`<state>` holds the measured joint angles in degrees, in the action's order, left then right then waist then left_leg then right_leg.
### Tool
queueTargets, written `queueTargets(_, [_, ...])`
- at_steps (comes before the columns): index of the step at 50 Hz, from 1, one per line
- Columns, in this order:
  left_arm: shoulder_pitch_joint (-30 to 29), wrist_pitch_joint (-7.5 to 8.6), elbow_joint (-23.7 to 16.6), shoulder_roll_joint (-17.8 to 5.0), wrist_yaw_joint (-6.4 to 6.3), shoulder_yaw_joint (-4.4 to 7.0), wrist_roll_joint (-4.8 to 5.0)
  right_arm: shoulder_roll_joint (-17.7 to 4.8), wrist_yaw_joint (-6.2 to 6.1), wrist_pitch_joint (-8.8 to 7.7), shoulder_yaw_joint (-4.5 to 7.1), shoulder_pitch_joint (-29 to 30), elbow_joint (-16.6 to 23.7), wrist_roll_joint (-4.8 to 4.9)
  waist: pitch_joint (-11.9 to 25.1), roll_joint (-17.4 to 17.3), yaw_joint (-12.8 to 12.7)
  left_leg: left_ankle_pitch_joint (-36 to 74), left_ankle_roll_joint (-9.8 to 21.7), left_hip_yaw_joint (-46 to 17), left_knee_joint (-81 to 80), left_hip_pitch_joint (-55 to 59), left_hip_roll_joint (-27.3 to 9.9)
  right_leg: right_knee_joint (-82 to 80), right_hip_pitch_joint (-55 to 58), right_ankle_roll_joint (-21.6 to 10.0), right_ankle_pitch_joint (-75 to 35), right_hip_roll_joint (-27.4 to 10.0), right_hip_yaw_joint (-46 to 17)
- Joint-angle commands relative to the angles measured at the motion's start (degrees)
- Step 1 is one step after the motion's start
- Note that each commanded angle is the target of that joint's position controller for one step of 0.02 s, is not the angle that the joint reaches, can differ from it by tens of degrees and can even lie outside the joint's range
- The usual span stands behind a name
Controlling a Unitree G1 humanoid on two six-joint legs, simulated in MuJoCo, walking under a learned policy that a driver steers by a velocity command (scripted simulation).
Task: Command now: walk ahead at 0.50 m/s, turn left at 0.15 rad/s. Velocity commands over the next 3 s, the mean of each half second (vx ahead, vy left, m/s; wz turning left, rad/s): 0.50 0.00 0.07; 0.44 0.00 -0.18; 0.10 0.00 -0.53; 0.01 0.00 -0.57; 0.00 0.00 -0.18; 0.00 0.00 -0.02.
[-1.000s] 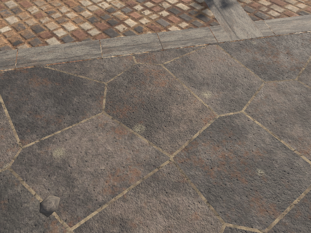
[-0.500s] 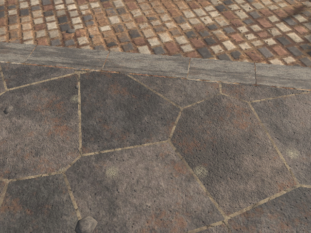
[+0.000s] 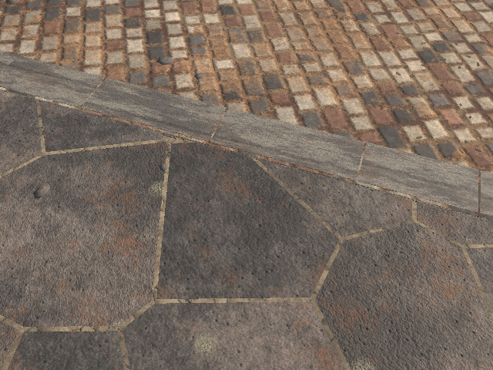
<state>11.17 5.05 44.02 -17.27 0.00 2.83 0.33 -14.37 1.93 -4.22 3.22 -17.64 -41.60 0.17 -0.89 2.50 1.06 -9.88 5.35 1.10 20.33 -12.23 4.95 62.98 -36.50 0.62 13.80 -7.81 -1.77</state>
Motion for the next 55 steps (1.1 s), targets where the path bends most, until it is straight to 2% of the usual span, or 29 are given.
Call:
queueTargets(1, [0.7,-0.41,-3.1,-3.0,-0.33,0.91,-0.59,-7.9,-0.87,-1.59,1.93,1.6,2.7,0.02,1.2,-4.9,-1.8,20.0,10.3,-10.8,-10.7,2.0,-15.3,-6.0,-3.6,1.3,-8.4,-1.2,-0.9])
queueTargets(6, [-8.6,0.48,-5.4,-1.0,0.95,0.07,0.04,-9.1,-1.76,-0.91,1.87,-2.6,0.0,0.48,-1.3,-5.6,2.2,13.6,7.3,-7.4,-11.2,5.0,-14.0,-23.9,-2.4,0.4,-21.8,1.5,0.9])
queueTargets(11, [-14.8,1.26,-8.5,-1.7,2.76,0.02,0.45,-10.3,-2.07,0.01,2.15,-6.4,-3.1,0.88,-3.4,-6.1,3.9,14.0,6.7,-9.7,-7.2,13.9,-18.2,-31.3,-4.7,-2.1,-16.5,3.3,0.9])
queueTargets(14, [-11.0,1.58,-8.2,-3.4,3.21,0.64,0.28,-11.4,-2.44,0.69,2.49,-5.1,-3.6,0.9,-0.8,-7.8,1.0,26.7,4.8,-9.5,-1.7,16.7,-18.7,-33.6,2.9,-4.7,-10.0,5.9,2.7])
queueTargets(15, [-5.7,1.6,-6.8,-4.7,2.92,1.42,0.13,-11.8,-2.51,0.96,2.5,-3.9,-3.5,0.81,2.7,-8.0,-2.2,36.7,3.8,-8.0,4.5,16.0,-16.9,-35.0,11.1,-6.0,-10.1,8.0,4.7])
queueTargets(16, [3.2,1.54,-4.5,-7.4,2.39,2.64,-0.12,-10.6,-2.6,1.1,1.91,-3.5,-3.2,0.43,8.8,-6.8,-6.2,38.6,2.1,-5.6,15.4,11.3,-13.8,-34.2,24.8,-8.1,-13.1,7.2,4.0])
queueTargets(17, [12.9,1.37,-3.2,-12.3,1.86,3.73,-0.84,-7.1,-2.61,0.67,0.53,-6.3,-1.9,-1.05,18.6,1.9,-8.0,19.3,-0.4,-3.1,35.4,-3.9,-8.9,-31.3,45.4,-13.5,-16.7,-5.5,-10.8])
queueTargets(18, [15.5,1.21,-1.7,-13.1,2.34,3.87,-0.67,-1.7,-1.94,-0.54,-0.98,-13.2,-2.5,0.14,25.4,16.0,-5.1,-22.3,-3.2,-6.2,51.5,-23.4,0.1,-40.4,60.4,-20.9,-2.6,-15.2,-37.6])
queueTargets(19, [14.7,1.07,-2.1,-7.9,2.17,2.59,0.23,-8.2,-1.59,-1.34,0.32,-7.8,-2.7,1.45,20.8,8.9,-7.5,-22.3,-2.5,-10.7,56.8,-29.8,-3.3,-44.3,57.6,-18.1,6.4,-13.6,-38.2])
queueTargets(20, [9.8,0.83,-2.7,-6.4,1.85,1.98,0.38,-10.0,-1.43,-1.72,0.83,-1.5,-0.6,2.21,11.8,4.9,-6.8,-16.7,-2.2,-8.2,56.1,-32.6,-6.2,-45.6,49.0,-15.7,4.8,-11.9,-29.7])
queueTargets(21, [5.8,0.64,-3.4,-5.6,1.84,1.55,-0.02,-9.3,-1.66,-1.74,0.65,1.6,0.0,1.51,6.8,-0.3,-5.1,-11.8,-2.4,-6.5,53.1,-30.5,-8.8,-47.1,40.0,-14.8,-1.5,-9.8,-23.6])
queueTargets(22, [3.5,0.72,-3.6,-4.6,1.97,1.26,-0.51,-8.6,-1.82,-1.48,0.9,2.1,0.1,0.66,4.1,-0.7,-3.1,-8.9,-2.8,-6.2,49.7,-27.8,-10.6,-48.7,33.6,-14.5,-6.5,-7.9,-19.6])
queueTargets(23, [2.4,1.0,-3.7,-3.8,2.06,0.97,-0.96,-7.8,-1.87,-0.91,1.0,0.4,-0.3,0.54,3.9,0.8,-1.2,-7.1,-3.0,-6.5,47.8,-24.2,-11.9,-50.4,29.9,-14.3,-8.7,-6.3,-16.8])
queueTargets(26, [2.5,1.82,-2.4,-4.5,2.07,1.24,-0.48,-5.6,-2.28,0.51,0.71,-1.0,-1.0,0.38,2.6,1.7,0.3,-4.4,-4.5,-5.3,43.0,-22.8,-12.6,-54.0,25.5,-15.3,-14.0,-4.8,-10.9])
queueTargets(29, [4.7,1.47,-0.9,-6.0,1.27,1.72,-0.36,-4.9,-2.47,0.52,0.5,4.9,0.6,-0.13,0.6,0.6,-1.0,3.7,-5.9,-4.8,34.4,-27.1,-13.2,-55.7,26.7,-15.1,-16.7,-4.3,-7.4])
queueTargets(33, [7.5,0.66,0.6,-6.9,0.62,1.89,0.24,-3.5,-1.73,-0.31,-0.04,12.2,2.0,0.12,-0.8,0.8,-3.8,14.0,-5.9,-3.1,20.2,-25.3,-11.5,-55.7,28.6,-12.7,-15.8,-2.4,-2.9])
queueTargets(36, [11.1,-0.11,2.4,-7.5,0.45,2.06,0.85,-3.5,-0.96,-0.95,-0.12,17.9,3.9,0.46,-2.3,0.7,-5.8,14.3,-6.1,-2.6,14.0,-23.7,-9.7,-53.9,30.6,-12.7,-13.9,-3.5,-4.6])
queueTargets(38, [11.7,-0.76,3.0,-7.9,0.15,2.29,1.07,-4.2,-0.29,-1.59,0.04,19.7,4.8,0.71,-2.7,1.3,-5.7,11.9,-5.6,-3.3,10.8,-23.0,-8.8,-51.6,33.0,-12.4,-13.3,-4.9,-6.7])
queueTargets(41, [10.0,-1.5,3.1,-9.0,-0.41,2.83,1.21,-6.7,0.02,-2.51,0.97,15.8,4.0,0.7,-0.7,3.0,-2.2,6.8,-4.1,-3.1,7.0,-15.1,-7.4,-46.3,34.4,-10.7,-15.8,-6.1,-9.5])
queueTargets(42, [9.1,-1.76,2.9,-8.2,-0.53,2.54,1.05,-8.4,-0.35,-2.74,1.94,10.2,2.3,0.18,2.1,2.5,0.9,7.3,-2.8,-1.9,4.4,-6.8,-6.1,-39.5,33.5,-9.0,-23.8,-3.2,-8.0])
queueTargets(43, [9.1,-1.76,2.1,-5.7,-0.61,1.65,0.34,-11.6,-0.89,-3.03,3.09,2.5,0.9,-1.08,9.4,0.7,4.0,14.5,-0.3,-4.6,6.6,7.1,-10.4,-27.2,28.2,-6.4,-22.8,0.9,-5.5])
queueTargets(44, [12.4,-1.25,0.5,-1.1,-0.66,0.29,-1.25,-16.6,-1.51,-2.63,4.12,-4.0,0.8,-2.22,18.6,-10.9,4.2,29.8,4.9,-18.3,11.1,27.6,-24.5,-6.8,11.1,-2.4,-0.5,8.0,-1.3])
queueTargets(45, [16.8,-0.57,-0.3,0.0,-0.71,-0.21,0.35,-16.0,-1.4,-1.75,3.9,-4.6,0.9,-1.89,26.0,-23.5,2.8,29.4,11.5,-35.9,5.0,34.6,-32.2,6.3,-1.4,-0.3,24.3,12.3,-4.0])
queueTargets(46, [13.9,-0.86,0.4,-6.5,-0.93,1.59,1.59,-11.2,-1.47,-1.28,2.66,-2.2,1.8,-1.31,20.6,-14.2,3.7,27.3,9.8,-30.6,3.8,28.4,-29.7,11.6,-4.2,0.2,22.3,8.6,-7.2])
queueTargets(47, [9.6,-1.56,-0.9,-7.3,-1.09,2.09,1.73,-8.6,-1.73,-0.92,1.79,1.3,2.2,-0.84,14.2,-10.7,2.7,29.7,7.9,-21.9,3.6,21.4,-27.9,11.7,-5.7,0.4,19.0,6.5,-4.9])
queueTargets(48, [8.7,-2.59,-0.8,-6.4,-1.24,2.24,1.19,-6.9,-1.62,-0.78,1.2,4.6,1.9,-0.81,10.1,-7.7,0.8,31.6,7.1,-16.1,2.0,13.6,-25.2,9.7,-3.5,1.0,15.8,4.5,-3.8])
queueTargets(49, [9.1,-3.78,-0.8,-5.6,-1.38,2.57,0.81,-5.9,-1.56,-0.83,1.03,7.5,1.7,-0.84,7.6,-8.4,-1.2,30.0,6.5,-12.1,-0.1,7.3,-23.4,6.9,-0.4,1.3,13.2,2.6,-3.5])
queueTargets(51, [10.6,-5.83,-1.1,-3.5,-1.49,2.58,0.98,-6.7,-1.59,-1.1,1.39,10.9,1.3,-1.79,5.2,-10.4,-3.3,28.3,7.1,-6.0,-4.5,-1.2,-21.5,5.7,5.3,2.3,8.7,2.9,-1.4])
queueTargets(55, [6.4,-6.8,-4.5,-2.2,-1.34,2.48,0.34,-8.7,-3.01,-0.73,2.15,12.2,-0.1,-1.42,4.6,-8.6,-3.2,28.0,7.8,0.3,-6.6,-0.3,-22.3,-4.7,4.5,2.7,0.2,2.0,-0.8])
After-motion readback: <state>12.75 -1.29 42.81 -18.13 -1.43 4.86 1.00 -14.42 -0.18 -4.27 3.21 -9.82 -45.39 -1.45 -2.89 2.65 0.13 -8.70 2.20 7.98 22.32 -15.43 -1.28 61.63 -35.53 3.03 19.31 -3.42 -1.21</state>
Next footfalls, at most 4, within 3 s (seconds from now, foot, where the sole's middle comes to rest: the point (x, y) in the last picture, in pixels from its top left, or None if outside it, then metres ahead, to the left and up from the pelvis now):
0.32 right None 0.36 -0.15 -0.78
0.86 left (210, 315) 0.64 0.09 -0.78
1.34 right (302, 312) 0.64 -0.17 -0.78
1.78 left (228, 285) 0.73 0.04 -0.78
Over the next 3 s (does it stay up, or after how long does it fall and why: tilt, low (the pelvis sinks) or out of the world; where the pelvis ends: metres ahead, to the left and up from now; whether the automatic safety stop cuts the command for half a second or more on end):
stays up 0.59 -0.04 -0.01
